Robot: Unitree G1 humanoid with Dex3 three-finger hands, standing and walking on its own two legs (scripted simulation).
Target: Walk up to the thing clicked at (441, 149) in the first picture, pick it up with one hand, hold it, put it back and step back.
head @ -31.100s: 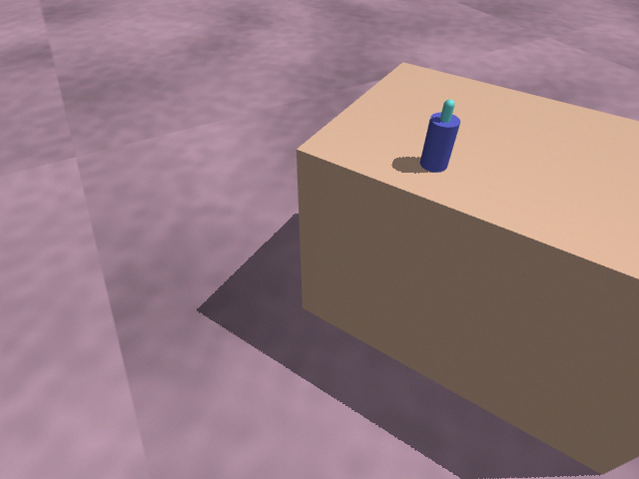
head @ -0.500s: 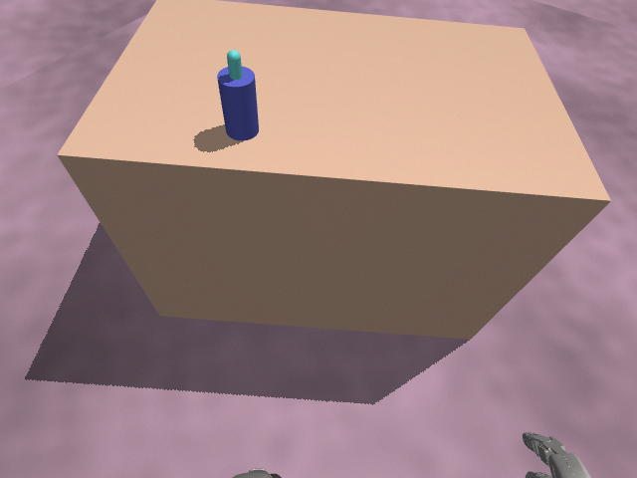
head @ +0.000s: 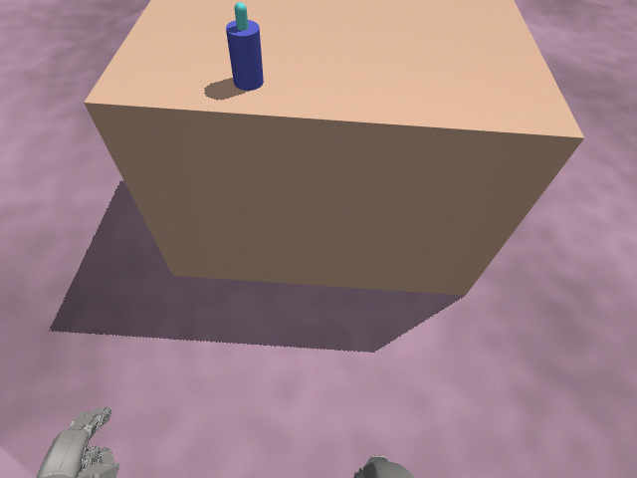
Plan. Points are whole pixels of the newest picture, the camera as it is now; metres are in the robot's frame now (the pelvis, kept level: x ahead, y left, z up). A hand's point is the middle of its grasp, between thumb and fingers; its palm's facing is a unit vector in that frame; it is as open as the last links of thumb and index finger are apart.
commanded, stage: step back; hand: left
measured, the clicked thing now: (244, 45) +0.90 +0.16 +0.03
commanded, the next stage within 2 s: stand in 1.76 s
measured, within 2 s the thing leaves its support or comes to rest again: neither
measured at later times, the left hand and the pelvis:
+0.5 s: hand out of the picture -0.07 +0.23 -0.13, palm faces -0.06 -0.91 -0.41, open 7.4 cm; pelvis -0.15 -0.03 +0.01, yaw -3 degrees
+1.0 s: hand out of the picture -0.20 +0.21 -0.14, palm faces +0.00 -0.93 -0.36, open 7.4 cm; pelvis -0.25 -0.05 +0.01, yaw -1 degrees
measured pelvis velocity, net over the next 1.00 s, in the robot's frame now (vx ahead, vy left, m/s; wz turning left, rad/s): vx -0.25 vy -0.05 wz -0.02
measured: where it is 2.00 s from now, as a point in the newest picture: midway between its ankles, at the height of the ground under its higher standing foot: outside the picture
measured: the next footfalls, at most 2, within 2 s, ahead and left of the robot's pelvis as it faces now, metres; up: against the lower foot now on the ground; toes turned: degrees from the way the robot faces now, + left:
right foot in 0.32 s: -0.09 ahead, -0.16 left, +0.00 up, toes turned -2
left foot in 0.64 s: -0.17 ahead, +0.09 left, +0.00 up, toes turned +0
